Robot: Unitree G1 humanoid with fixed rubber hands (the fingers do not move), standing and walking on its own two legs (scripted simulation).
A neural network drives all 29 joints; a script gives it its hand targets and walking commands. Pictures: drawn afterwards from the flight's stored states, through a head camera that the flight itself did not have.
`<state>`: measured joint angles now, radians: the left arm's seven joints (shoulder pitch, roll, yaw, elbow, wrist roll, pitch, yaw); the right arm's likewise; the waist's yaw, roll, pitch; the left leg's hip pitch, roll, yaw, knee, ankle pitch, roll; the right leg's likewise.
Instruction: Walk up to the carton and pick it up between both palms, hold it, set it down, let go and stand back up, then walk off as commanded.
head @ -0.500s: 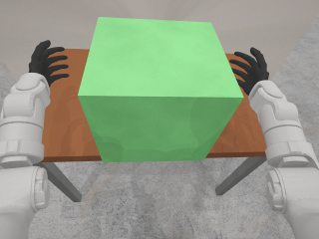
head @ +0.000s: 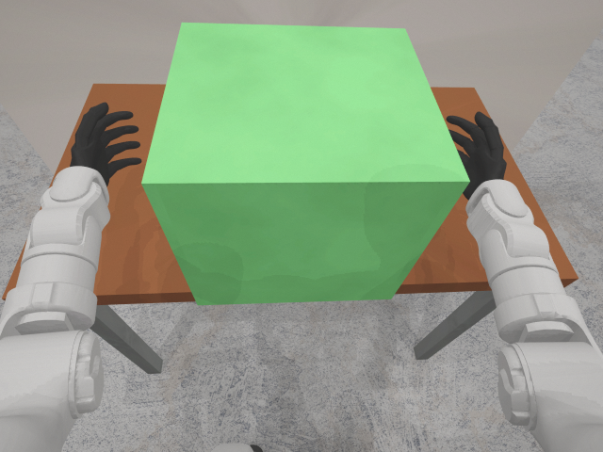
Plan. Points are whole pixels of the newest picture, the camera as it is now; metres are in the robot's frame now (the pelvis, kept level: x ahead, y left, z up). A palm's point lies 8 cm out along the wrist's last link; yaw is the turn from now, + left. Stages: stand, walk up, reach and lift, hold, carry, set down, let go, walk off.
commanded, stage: reach and lift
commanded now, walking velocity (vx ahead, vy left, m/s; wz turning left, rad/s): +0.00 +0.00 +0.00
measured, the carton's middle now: (296, 173) +0.48 +0.02 +0.05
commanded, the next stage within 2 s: none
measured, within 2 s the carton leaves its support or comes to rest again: neither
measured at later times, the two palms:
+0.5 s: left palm (111, 172) +0.41 +0.25 +0.11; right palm (457, 181) +0.42 -0.19 +0.12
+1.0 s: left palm (132, 175) +0.41 +0.23 +0.11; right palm (456, 181) +0.42 -0.19 +0.12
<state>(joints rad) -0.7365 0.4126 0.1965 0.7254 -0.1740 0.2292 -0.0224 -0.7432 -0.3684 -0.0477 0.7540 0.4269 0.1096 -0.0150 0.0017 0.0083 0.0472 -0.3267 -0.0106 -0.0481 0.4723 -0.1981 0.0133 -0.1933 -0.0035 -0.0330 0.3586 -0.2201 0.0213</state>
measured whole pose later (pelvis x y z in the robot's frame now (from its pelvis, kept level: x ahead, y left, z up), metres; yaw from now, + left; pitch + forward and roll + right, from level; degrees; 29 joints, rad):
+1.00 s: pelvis +0.00 +0.00 +0.00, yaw +0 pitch +4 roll -2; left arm -0.73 0.27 0.19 0.82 -0.17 0.07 0.00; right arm -0.74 -0.27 -0.04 0.81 0.31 0.06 -0.03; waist 0.00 0.02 0.01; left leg -0.33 -0.01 -0.05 0.47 -0.20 0.01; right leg -0.20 0.00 -0.03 0.36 -0.22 0.02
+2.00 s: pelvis +0.00 +0.00 +0.00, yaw +0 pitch +4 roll -2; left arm -0.69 0.25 0.20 0.93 -0.14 -0.02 0.02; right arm -0.70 -0.21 -0.04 0.85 0.12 0.00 -0.05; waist 0.00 0.02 -0.07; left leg -0.33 -0.01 -0.05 0.46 -0.20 0.01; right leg -0.20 0.00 -0.03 0.35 -0.22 0.02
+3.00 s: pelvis -0.01 +0.00 +0.00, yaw +0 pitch +3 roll -2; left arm -0.76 0.25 0.19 0.72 -0.14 0.30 0.07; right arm -0.74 -0.26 -0.04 0.78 0.26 0.17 -0.06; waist 0.00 0.02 -0.13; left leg -0.34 -0.01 -0.05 0.45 -0.17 0.01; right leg -0.20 0.00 -0.03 0.33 -0.18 0.03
